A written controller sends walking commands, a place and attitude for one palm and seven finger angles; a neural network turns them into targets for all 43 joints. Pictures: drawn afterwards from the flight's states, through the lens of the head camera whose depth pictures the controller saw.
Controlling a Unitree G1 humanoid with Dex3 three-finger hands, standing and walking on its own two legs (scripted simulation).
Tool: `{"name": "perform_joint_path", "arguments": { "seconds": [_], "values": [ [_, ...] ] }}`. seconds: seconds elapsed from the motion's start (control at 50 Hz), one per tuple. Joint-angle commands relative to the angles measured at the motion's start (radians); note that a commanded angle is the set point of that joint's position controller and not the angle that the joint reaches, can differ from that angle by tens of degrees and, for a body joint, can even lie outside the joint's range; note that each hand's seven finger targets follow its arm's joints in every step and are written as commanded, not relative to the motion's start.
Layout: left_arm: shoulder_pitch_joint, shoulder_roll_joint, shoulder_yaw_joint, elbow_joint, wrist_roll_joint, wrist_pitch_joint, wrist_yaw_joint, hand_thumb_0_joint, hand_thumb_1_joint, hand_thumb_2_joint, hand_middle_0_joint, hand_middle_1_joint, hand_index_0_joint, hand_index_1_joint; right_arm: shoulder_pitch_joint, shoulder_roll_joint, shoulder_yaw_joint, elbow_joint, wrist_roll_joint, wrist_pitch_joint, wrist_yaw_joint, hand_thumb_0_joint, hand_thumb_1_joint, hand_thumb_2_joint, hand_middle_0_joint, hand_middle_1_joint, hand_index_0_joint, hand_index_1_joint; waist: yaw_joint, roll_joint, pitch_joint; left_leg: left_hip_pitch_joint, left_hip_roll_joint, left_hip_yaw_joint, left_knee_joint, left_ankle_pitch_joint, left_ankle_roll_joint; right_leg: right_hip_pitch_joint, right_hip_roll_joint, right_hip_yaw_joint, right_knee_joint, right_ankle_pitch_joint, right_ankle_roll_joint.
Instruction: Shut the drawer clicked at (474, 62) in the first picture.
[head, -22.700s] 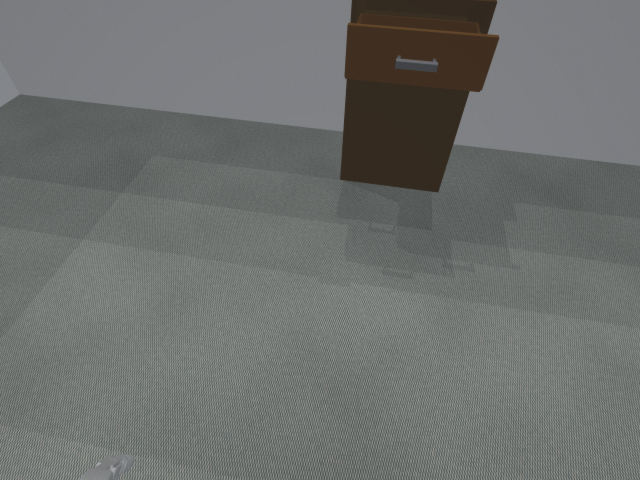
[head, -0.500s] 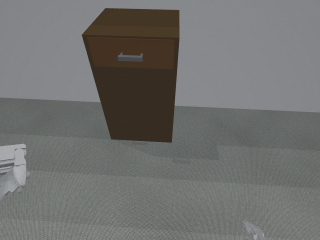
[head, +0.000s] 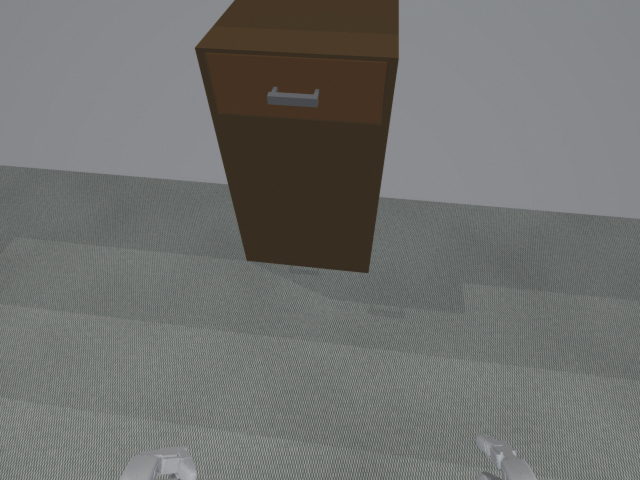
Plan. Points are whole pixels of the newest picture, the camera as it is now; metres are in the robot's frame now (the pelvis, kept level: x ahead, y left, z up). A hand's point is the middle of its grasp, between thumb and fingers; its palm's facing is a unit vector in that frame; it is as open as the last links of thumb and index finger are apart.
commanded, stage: let the arm hang, fingers relaxed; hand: left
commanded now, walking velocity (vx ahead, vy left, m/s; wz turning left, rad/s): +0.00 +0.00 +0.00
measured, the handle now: (294, 95) +0.97 +0.11 -0.01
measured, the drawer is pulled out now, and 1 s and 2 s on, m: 0.00 0.00 0.00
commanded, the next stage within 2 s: look to check the result in 0.88 s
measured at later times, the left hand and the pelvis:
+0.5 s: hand out of the picture -0.02 +0.20 -0.16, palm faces +0.01 -0.98 -0.22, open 6.6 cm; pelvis +0.00 +0.02 +0.02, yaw -1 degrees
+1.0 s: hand out of the picture +0.00 +0.16 -0.16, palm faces +0.02 -0.98 -0.17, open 7.3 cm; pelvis +0.01 +0.01 +0.02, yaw -1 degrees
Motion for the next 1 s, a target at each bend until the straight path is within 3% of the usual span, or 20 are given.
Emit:
{"name": "perform_joint_path", "arguments": {
  "seconds": [0.0, 0.06, 0.08, 0.16, 0.2, 0.26, 0.36, 0.56, 0.68, 0.8, 0.98],
  "values": [
    [-0.003, 0.163, 0.019, 0.073, -0.017, -0.055, 0.013, 0.000, 0.900, 0.900, -0.920, -1.080, -0.920, -1.080, 0.056, -0.077, -0.028, -0.003, 0.001, 0.012, -0.010, 0.000, -0.900, -0.900, 0.200, 0.300, 0.200, 0.300, -0.003, -0.037, -0.067, 0.113, 0.062, -0.073, -0.083, 0.181, -0.003, 0.050, -0.156, 0.166, -0.220, 0.390, -0.042],
    [0.018, 0.117, 0.018, 0.184, -0.022, -0.051, 0.019, 0.000, 0.900, 0.900, -0.800, -0.950, -0.800, -0.950, 0.046, -0.056, -0.023, 0.051, -0.004, 0.017, -0.016, 0.000, -0.900, -0.900, 0.200, 0.300, 0.200, 0.300, 0.018, 0.174, -0.047, 0.091, 0.110, -0.120, -0.175, 0.161, 0.017, 0.077, -0.087, 0.118, -0.251, 0.175, -0.015],
    [0.022, 0.123, 0.017, 0.214, -0.021, -0.047, 0.021, 0.000, 0.900, 0.900, -0.760, -0.907, -0.760, -0.907, 0.048, -0.062, -0.023, 0.058, -0.003, 0.021, -0.017, 0.000, -0.900, -0.900, 0.200, 0.300, 0.200, 0.300, 0.023, 0.199, -0.033, 0.070, 0.112, -0.131, -0.189, 0.128, 0.020, 0.094, -0.078, 0.107, -0.260, 0.144, -0.015],
    [0.012, 0.113, 0.002, 0.324, -0.023, -0.047, 0.016, 0.000, 0.900, 0.900, -0.600, -0.733, -0.600, -0.733, 0.096, -0.051, -0.024, 0.125, 0.000, 0.027, -0.022, 0.000, -0.900, -0.900, 0.200, 0.300, 0.200, 0.300, 0.017, 0.108, -0.024, 0.066, 0.120, -0.143, -0.246, 0.011, 0.019, 0.106, -0.077, 0.098, -0.303, 0.086, -0.023],
    [0.008, 0.108, -0.001, 0.363, -0.022, -0.047, 0.016, 0.000, 0.900, 0.900, -0.520, -0.647, -0.520, -0.647, 0.119, -0.054, -0.031, 0.150, 0.002, 0.027, -0.025, 0.000, -0.900, -0.900, 0.200, 0.300, 0.200, 0.300, 0.015, 0.027, -0.017, 0.073, 0.129, -0.153, -0.265, -0.005, 0.023, 0.101, -0.075, 0.091, -0.312, 0.066, -0.021],
    [0.013, 0.102, -0.005, 0.416, -0.023, -0.048, 0.017, 0.000, 0.900, 0.900, -0.400, -0.517, -0.400, -0.517, 0.143, -0.060, -0.030, 0.190, 0.003, 0.022, -0.029, 0.000, -0.900, -0.900, 0.200, 0.300, 0.200, 0.300, 0.013, -0.002, -0.003, 0.094, 0.136, -0.158, -0.290, -0.005, 0.026, 0.089, -0.077, 0.087, -0.312, 0.069, -0.021],
    [0.041, 0.088, -0.011, 0.484, -0.024, -0.044, 0.021, 0.000, 0.900, 0.900, -0.200, -0.300, -0.200, -0.300, 0.173, -0.046, -0.025, 0.245, 0.005, 0.019, -0.033, 0.000, -0.900, -0.900, 0.200, 0.300, 0.200, 0.300, 0.018, 0.009, 0.037, 0.093, 0.138, -0.159, -0.323, -0.026, 0.029, 0.072, -0.079, 0.083, -0.305, 0.066, -0.017],
    [0.068, 0.046, -0.013, 0.546, -0.024, -0.044, 0.030, 0.000, 0.900, 0.900, -0.200, -0.300, -0.200, -0.300, 0.225, 0.002, -0.024, 0.312, 0.005, 0.018, -0.038, 0.000, -0.900, -0.900, 0.200, 0.300, 0.200, 0.300, 0.018, 0.005, 0.087, 0.079, 0.130, -0.145, -0.337, -0.038, 0.028, 0.055, -0.076, 0.087, -0.299, 0.067, -0.013],
    [0.073, 0.032, -0.010, 0.553, -0.025, -0.054, 0.036, 0.000, 0.900, 0.900, -0.200, -0.300, -0.200, -0.300, 0.251, 0.024, -0.024, 0.329, 0.008, 0.011, -0.041, 0.000, -0.900, -0.900, 0.200, 0.300, 0.200, 0.300, 0.016, -0.009, 0.050, 0.121, 0.123, -0.116, -0.293, 0.098, 0.026, 0.075, -0.081, 0.094, -0.298, 0.132, -0.015],
    [0.071, 0.016, -0.009, 0.558, -0.026, -0.054, 0.039, 0.000, 0.900, 0.900, -0.200, -0.300, -0.200, -0.300, 0.255, 0.046, -0.024, 0.343, 0.007, 0.013, -0.044, 0.000, -0.900, -0.900, 0.200, 0.300, 0.200, 0.300, 0.012, 0.007, 0.078, 0.122, 0.121, -0.106, -0.286, 0.105, 0.023, 0.061, -0.083, 0.097, -0.305, 0.131, -0.017],
    [0.077, 0.017, -0.005, 0.561, -0.026, -0.060, 0.039, 0.000, 0.900, 0.900, -0.200, -0.300, -0.200, -0.300, 0.250, 0.039, -0.029, 0.344, 0.009, 0.011, -0.047, 0.000, -0.900, -0.900, 0.200, 0.300, 0.200, 0.300, 0.011, -0.008, 0.055, 0.152, 0.122, -0.097, -0.267, 0.142, 0.020, 0.069, -0.081, 0.104, -0.311, 0.159, -0.019]
  ]
}}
